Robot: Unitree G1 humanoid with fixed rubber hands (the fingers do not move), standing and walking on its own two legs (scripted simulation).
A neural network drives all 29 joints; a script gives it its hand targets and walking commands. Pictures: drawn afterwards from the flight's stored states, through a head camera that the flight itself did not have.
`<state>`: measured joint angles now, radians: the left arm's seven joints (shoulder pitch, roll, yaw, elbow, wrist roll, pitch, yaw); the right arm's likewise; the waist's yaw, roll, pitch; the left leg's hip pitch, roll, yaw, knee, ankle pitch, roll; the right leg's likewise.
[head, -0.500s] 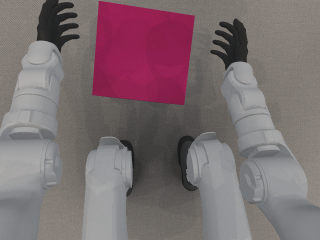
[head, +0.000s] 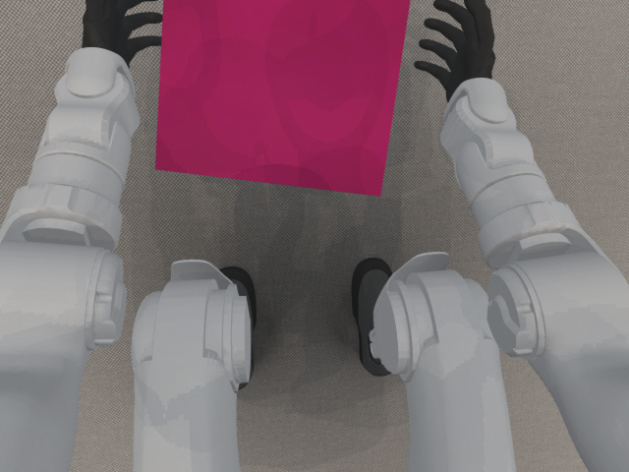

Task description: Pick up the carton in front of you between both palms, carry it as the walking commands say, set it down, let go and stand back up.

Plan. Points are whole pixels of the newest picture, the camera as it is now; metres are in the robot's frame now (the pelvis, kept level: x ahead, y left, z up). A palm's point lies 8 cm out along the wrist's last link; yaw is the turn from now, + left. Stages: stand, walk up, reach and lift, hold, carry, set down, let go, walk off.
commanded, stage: reach and lift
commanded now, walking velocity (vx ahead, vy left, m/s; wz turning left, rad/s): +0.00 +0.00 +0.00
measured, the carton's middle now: (280, 97) +0.49 +0.05 -0.25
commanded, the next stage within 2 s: none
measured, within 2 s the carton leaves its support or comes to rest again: leaves its support in 0.52 s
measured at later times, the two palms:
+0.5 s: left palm (139, 41) +0.52 +0.19 -0.17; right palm (442, 67) +0.52 -0.12 -0.16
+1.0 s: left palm (6, 16) +0.48 +0.19 +0.01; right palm (561, 42) +0.49 -0.11 +0.02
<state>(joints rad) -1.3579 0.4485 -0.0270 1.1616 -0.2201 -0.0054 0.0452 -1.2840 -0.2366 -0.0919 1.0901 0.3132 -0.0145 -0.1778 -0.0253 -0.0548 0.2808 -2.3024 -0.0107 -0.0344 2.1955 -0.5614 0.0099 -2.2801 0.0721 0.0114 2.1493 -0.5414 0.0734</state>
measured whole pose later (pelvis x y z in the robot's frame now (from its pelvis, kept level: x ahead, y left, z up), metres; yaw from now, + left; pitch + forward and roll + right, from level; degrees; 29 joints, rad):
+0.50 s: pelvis -0.01 +0.00 +0.00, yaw +0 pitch +37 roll -3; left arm -1.48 0.35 -0.04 1.29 -0.16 0.04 0.08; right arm -1.37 -0.14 -0.27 1.13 0.15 0.02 -0.22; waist -0.01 -0.05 0.28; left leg -2.30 -0.02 -0.04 2.19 -0.54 0.00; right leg -2.28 0.10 0.02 2.15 -0.53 0.08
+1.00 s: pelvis +0.00 -0.01 +0.08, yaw +4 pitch +40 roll -2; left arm -1.10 0.13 0.31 0.91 0.15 0.28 0.04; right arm -1.00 0.06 -0.53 0.72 -0.13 0.26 -0.14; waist -0.01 -0.04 -0.12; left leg -2.10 -0.11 -0.07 1.91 -0.51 -0.04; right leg -2.08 0.14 0.07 1.90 -0.53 0.08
